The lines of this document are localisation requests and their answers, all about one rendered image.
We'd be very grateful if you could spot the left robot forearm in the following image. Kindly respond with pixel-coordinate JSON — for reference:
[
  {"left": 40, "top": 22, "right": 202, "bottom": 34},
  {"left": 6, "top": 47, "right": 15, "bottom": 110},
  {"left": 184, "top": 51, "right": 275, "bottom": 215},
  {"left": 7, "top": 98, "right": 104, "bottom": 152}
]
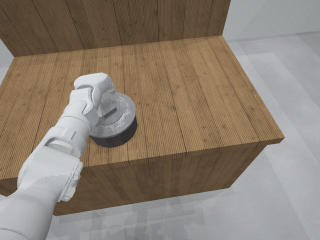
[{"left": 17, "top": 82, "right": 102, "bottom": 188}]

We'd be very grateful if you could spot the robot left upper arm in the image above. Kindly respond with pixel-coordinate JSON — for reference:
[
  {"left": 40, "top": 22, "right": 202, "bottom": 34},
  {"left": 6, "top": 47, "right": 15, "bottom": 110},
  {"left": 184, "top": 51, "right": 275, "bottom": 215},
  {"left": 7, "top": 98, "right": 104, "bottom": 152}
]
[{"left": 0, "top": 146, "right": 83, "bottom": 240}]

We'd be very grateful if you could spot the knob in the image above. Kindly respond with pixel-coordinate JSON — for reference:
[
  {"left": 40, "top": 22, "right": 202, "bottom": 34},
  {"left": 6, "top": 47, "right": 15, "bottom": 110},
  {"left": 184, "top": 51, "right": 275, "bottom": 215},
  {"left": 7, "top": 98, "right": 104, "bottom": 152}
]
[{"left": 101, "top": 99, "right": 117, "bottom": 119}]

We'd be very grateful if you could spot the pot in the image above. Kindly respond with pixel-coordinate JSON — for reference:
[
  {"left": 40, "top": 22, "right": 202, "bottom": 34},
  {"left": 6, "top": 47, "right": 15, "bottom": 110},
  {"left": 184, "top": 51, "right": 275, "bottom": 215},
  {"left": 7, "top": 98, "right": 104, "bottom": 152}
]
[{"left": 89, "top": 116, "right": 138, "bottom": 148}]

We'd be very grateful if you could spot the left robot hand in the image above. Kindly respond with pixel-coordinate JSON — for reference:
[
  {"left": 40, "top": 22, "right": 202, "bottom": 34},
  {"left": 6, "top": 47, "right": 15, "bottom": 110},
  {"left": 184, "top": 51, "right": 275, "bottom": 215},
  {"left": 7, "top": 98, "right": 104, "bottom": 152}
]
[{"left": 73, "top": 72, "right": 116, "bottom": 118}]

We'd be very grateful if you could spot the table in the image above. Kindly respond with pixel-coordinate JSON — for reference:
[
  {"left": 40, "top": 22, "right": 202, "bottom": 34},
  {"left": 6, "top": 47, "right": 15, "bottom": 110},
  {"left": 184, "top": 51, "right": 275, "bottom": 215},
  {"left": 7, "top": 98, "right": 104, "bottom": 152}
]
[{"left": 0, "top": 0, "right": 285, "bottom": 216}]

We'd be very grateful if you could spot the lid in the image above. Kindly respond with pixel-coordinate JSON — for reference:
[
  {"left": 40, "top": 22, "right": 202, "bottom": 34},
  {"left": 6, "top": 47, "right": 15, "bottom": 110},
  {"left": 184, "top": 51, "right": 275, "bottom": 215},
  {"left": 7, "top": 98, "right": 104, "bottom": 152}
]
[{"left": 90, "top": 92, "right": 136, "bottom": 138}]

